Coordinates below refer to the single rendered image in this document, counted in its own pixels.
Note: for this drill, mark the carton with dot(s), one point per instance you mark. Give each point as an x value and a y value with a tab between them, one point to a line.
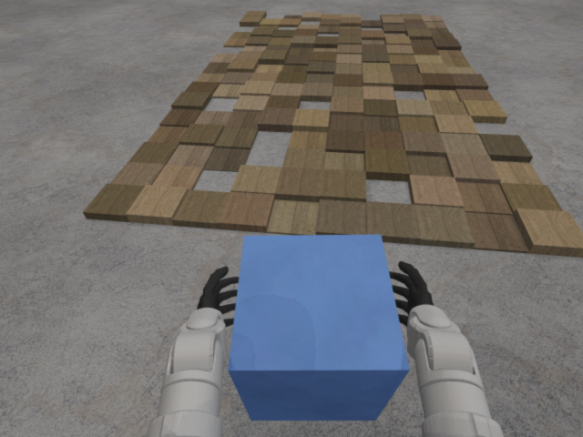
316	334

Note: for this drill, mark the right robot forearm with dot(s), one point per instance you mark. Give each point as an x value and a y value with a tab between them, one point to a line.
449	381

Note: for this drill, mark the left robot forearm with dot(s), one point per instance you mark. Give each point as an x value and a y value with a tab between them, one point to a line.
189	404

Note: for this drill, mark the left robot hand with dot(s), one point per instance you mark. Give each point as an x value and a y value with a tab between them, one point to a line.
211	298

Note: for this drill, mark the right robot hand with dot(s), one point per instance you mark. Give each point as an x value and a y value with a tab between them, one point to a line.
416	294

